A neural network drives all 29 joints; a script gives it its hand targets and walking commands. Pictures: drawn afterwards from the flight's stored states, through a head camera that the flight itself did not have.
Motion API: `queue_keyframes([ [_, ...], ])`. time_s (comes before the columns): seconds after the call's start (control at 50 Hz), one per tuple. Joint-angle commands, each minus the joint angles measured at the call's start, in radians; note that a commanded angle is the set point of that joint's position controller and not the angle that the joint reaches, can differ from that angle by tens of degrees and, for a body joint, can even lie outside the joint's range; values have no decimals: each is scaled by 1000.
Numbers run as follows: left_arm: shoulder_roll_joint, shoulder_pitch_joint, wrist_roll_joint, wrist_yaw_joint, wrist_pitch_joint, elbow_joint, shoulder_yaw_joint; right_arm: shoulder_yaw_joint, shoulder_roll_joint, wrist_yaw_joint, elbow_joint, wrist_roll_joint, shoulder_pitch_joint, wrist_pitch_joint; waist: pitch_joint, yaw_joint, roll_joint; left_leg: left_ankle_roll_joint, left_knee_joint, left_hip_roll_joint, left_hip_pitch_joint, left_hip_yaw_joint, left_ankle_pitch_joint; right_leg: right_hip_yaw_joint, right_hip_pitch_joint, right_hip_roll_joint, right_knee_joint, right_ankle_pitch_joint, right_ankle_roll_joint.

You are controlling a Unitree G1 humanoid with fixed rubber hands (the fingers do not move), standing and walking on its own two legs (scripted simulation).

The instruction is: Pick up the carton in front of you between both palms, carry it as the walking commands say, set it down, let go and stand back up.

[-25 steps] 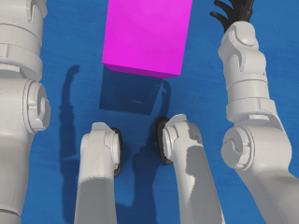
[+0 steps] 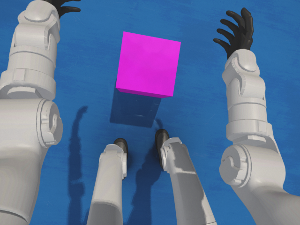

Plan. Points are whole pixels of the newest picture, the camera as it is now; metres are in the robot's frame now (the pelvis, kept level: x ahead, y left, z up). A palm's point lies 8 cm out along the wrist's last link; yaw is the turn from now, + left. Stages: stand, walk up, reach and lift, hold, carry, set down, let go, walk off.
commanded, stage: let go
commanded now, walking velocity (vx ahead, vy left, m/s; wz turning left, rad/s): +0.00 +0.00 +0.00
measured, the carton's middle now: (146, 70) +0.51 -0.05 -0.49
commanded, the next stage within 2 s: stand in 1.44 s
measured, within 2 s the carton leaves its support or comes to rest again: neither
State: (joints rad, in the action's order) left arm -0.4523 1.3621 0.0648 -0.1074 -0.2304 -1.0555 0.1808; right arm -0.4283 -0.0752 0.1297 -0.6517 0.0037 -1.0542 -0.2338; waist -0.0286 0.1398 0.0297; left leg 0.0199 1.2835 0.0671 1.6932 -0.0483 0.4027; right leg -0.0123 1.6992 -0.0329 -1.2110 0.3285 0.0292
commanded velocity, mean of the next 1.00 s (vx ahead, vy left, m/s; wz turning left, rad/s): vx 0.00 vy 0.00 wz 0.00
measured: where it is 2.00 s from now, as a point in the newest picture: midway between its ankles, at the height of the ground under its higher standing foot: (142, 160)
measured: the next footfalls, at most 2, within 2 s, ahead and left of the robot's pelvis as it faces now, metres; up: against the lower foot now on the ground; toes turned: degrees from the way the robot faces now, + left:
none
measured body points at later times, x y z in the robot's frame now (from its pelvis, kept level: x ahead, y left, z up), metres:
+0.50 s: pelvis +0.06 -0.02 +0.11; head +0.27 -0.01 +0.51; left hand +0.43 +0.19 -0.01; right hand +0.38 -0.25 +0.01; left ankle +0.06 +0.10 -0.58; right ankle +0.09 -0.13 -0.58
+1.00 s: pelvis +0.10 -0.01 +0.16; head +0.14 +0.00 +0.61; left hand +0.29 +0.22 +0.08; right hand +0.27 -0.24 +0.08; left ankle +0.06 +0.10 -0.58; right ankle +0.09 -0.13 -0.58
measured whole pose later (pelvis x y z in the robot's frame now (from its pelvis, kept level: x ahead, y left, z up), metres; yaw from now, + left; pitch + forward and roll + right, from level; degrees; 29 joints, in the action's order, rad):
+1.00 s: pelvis +0.10 -0.01 +0.16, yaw +0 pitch +3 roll -1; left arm -0.20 -0.18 0.01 -0.03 -0.04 -0.48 0.06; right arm -0.03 -0.22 -0.08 -0.43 0.03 0.23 -0.05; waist 0.03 0.02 0.00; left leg 0.02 0.46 0.03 0.20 -0.05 0.30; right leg -0.05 0.24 -0.04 -0.44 0.25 0.00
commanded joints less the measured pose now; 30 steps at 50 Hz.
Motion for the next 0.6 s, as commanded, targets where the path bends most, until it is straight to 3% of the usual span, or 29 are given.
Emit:
queue_keyframes([
  [0.0, -77, 228, 31, -2, 27, 94, 43, -8, -79, -15, 99, -30, -146, 29, -981, 21, 137, -37, -173, 5, -683, 8, -358, 95, -516, -34, 111, -326, 42],
  [0.08, -20, 85, 75, 25, 43, 147, 87, 9, -81, -48, 118, -70, -20, 53, -1053, 9, 126, -44, -241, 4, -814, 1, -476, 89, -614, -34, 174, -398, 36],
  [0.2, 107, -230, 92, 126, 74, 350, 107, 89, -155, -138, 174, -107, 247, 103, -1069, -20, 104, -56, -344, 0, -1036, -19, -633, 75, -738, -35, 274, -441, 5],
  [0.3, 158, -439, 40, 167, 111, 492, 64, 174, -186, -195, 200, -80, 423, 136, -903, -21, 46, -56, -461, 6, -966, 3, -471, 41, -965, -22, 358, -436, -13],
  [0.4, 168, -665, 11, 155, 149, 510, 36, 245, -177, -220, 191, -38, 629, 162, -723, -34, 5, -42, -552, 2, -892, 30, -302, -10, -1178, 7, 435, -428, -10],
  [0.58, 160, -1054, -15, 122, 220, 524, 2, 335, -180, -206, 262, 19, 964, 222, -509, -61, -44, -19, -662, -8, -1018, 28, -272, -56, -1421, 27, 542, -519, 1],
])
